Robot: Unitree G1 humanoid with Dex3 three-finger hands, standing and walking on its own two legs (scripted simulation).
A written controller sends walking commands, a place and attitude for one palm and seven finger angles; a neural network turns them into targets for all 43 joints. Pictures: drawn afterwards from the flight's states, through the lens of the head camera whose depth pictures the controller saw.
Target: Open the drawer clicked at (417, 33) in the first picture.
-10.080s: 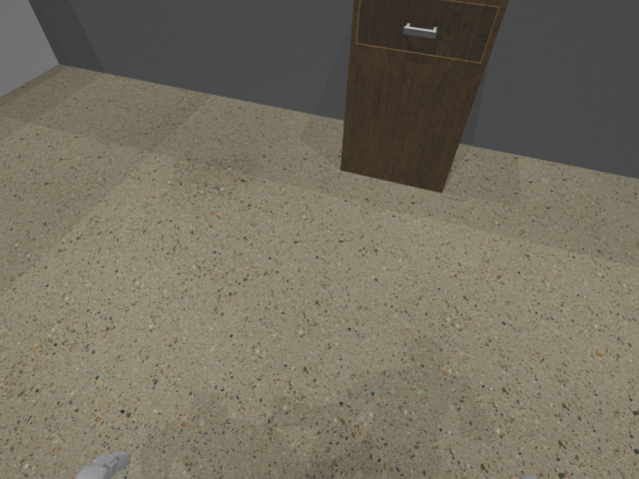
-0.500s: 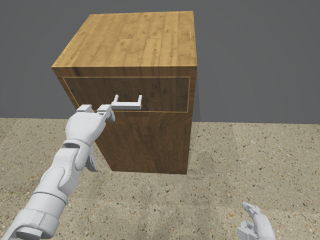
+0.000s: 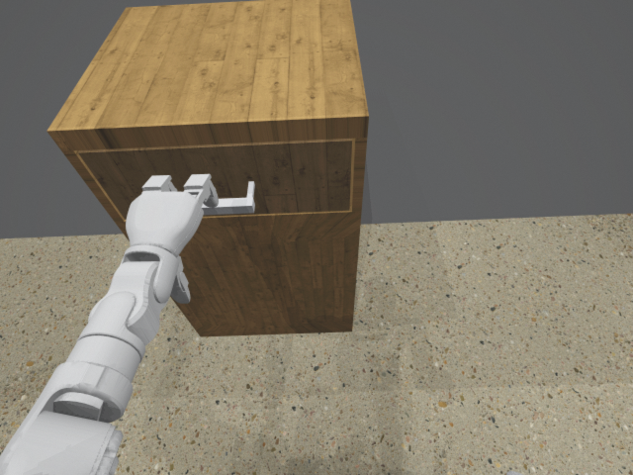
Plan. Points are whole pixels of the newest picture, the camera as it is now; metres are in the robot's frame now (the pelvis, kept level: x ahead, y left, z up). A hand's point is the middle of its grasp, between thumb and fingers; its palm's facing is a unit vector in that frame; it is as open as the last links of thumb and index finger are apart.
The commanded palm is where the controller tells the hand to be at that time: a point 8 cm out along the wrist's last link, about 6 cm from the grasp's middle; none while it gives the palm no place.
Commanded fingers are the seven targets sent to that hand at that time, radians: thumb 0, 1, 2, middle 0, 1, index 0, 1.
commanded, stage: move the hooked fingers above the handle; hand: left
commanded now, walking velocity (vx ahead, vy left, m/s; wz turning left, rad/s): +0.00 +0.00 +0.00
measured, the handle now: (224, 197) +0.57 +0.20 -0.04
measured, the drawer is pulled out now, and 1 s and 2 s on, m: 0.00 0.00 0.00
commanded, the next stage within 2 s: none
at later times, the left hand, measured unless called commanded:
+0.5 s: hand (205, 213) +0.47 +0.20 +0.03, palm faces -0.01 +0.00 -1.00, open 13.8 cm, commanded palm +0.46 +0.20 +0.08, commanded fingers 0.00 -0.50 0.30 -0.30 -1.20 -0.30 -1.20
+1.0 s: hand (206, 207) +0.50 +0.21 +0.01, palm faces -0.09 -0.01 -1.00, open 13.8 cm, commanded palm +0.49 +0.20 +0.07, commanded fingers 0.00 -0.50 0.30 -0.30 -1.20 -0.30 -1.20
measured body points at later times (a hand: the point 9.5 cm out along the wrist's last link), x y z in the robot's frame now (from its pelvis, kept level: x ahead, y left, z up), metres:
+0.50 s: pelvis +0.00 +0.00 -0.01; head +0.09 -0.02 +0.43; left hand +0.47 +0.20 +0.08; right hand +0.05 -0.27 -0.15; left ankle -0.02 +0.12 -0.73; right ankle +0.00 -0.12 -0.73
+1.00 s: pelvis +0.00 +0.00 -0.02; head +0.11 -0.01 +0.42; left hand +0.50 +0.21 +0.06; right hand -0.02 -0.27 -0.15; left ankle -0.02 +0.12 -0.73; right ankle +0.00 -0.12 -0.73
